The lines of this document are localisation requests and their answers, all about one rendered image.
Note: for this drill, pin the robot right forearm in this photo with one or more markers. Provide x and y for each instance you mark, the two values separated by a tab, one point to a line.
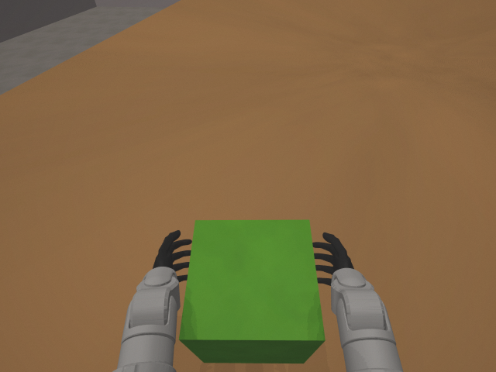
365	331

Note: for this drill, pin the right robot hand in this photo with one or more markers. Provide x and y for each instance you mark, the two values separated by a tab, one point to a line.
338	259

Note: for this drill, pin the carton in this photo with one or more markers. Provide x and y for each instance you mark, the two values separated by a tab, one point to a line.
252	293

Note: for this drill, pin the left robot hand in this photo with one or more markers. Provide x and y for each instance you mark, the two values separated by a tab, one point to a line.
166	257

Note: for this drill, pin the robot left forearm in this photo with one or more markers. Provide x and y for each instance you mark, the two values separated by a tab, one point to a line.
149	332

